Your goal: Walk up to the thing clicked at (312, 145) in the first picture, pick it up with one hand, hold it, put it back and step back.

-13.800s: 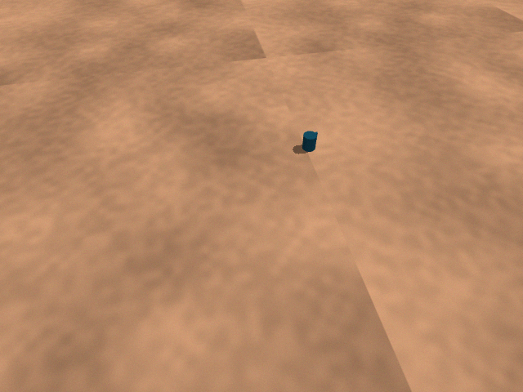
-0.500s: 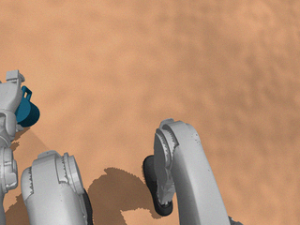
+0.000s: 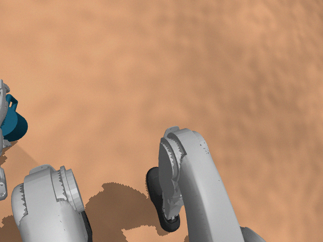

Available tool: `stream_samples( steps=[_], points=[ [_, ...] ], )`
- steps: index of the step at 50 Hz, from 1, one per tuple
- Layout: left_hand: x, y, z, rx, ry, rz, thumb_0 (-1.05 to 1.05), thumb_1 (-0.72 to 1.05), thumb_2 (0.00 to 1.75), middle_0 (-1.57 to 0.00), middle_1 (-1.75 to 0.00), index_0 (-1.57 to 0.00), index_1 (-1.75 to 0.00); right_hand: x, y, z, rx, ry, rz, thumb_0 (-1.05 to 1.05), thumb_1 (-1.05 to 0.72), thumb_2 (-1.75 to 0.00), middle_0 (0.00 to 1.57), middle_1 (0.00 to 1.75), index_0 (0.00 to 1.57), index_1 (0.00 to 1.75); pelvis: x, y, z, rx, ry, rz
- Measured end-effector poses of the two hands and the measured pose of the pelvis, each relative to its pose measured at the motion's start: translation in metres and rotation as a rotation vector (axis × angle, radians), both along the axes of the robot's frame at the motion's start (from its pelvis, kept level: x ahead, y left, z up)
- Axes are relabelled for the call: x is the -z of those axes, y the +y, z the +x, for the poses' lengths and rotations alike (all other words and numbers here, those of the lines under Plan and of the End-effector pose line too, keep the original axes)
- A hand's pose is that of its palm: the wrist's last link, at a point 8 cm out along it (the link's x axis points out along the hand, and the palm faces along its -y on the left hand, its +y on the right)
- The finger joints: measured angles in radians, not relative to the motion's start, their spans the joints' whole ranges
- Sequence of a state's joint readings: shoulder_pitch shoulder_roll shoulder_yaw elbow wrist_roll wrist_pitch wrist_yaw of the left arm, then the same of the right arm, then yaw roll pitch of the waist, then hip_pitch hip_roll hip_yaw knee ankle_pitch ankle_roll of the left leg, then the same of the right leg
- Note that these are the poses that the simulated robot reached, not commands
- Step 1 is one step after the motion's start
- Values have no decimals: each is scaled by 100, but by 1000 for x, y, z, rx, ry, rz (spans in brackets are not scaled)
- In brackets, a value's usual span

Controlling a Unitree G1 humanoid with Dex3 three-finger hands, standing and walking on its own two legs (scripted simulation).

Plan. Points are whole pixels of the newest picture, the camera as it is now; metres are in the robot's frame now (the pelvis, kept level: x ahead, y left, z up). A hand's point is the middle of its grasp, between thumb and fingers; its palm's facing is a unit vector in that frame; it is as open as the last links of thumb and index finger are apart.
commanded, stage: close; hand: left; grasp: from above
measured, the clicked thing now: (6, 117) +0.46 +0.27 -0.25
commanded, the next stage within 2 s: settle in 1.62 s
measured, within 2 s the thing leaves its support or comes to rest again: neither
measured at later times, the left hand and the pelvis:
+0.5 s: hand out of the picture +0.43 +0.28 -0.22, palm faces -0.44 -0.12 -0.89, open 13.3 cm; pelvis -0.01 +0.00 +0.00, yaw -1 degrees
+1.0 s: hand out of the picture +0.43 +0.28 -0.21, palm faces -0.44 -0.12 -0.89, open 12.8 cm; pelvis -0.01 +0.00 +0.01, yaw -1 degrees
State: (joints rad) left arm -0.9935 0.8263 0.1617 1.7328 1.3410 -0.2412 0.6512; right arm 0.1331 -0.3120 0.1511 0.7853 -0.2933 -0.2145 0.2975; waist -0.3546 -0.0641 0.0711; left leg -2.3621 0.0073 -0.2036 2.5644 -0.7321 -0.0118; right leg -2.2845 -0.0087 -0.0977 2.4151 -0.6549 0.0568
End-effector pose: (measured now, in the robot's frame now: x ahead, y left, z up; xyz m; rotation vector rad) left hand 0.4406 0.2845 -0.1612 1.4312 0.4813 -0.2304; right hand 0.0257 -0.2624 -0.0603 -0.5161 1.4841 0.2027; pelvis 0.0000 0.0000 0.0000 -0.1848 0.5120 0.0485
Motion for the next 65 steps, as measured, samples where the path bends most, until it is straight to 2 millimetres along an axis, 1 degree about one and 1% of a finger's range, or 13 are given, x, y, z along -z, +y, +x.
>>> stream_samples(
  steps=[4,12,25,41,56,65],
  points=[
    [0,-1,0,4,-7,5,1,-53,102,-10,-98,-9,-99,-1,2,0,-16,-1,10,0,-90,-90,20,30,20,30,0,1,0,1,-7,-5],
    [-1,-1,-2,-8,6,23,1,-45,98,-18,-99,-18,-98,-1,7,-1,-44,-21,41,0,-89,-90,20,30,20,30,1,2,-3,5,-24,-10],
    [-2,-1,-2,-11,8,24,0,-41,93,-27,-99,-21,-94,-5,9,-7,-70,-20,60,0,-90,-90,20,30,20,30,-1,1,-7,10,-36,-15],
    [-4,0,-3,-6,4,30,0,-37,90,-33,-97,-26,-91,-10,8,0,-94,-45,61,0,-90,-90,20,30,20,30,-4,1,-8,13,-40,-20],
    [-6,1,-3,-8,11,28,-1,-32,87,-38,-95,-30,-89,-12,11,-2,-92,-42,65,0,-90,-90,20,30,20,30,-5,1,-9,10,-36,-21],
    [-7,2,-4,-6,15,36,-1,-28,86,-43,-94,-34,-87,-11,10,-4,-91,-45,64,0,-91,-90,20,30,20,30,-5,1,-10,13,-40,-17]
  ],
)
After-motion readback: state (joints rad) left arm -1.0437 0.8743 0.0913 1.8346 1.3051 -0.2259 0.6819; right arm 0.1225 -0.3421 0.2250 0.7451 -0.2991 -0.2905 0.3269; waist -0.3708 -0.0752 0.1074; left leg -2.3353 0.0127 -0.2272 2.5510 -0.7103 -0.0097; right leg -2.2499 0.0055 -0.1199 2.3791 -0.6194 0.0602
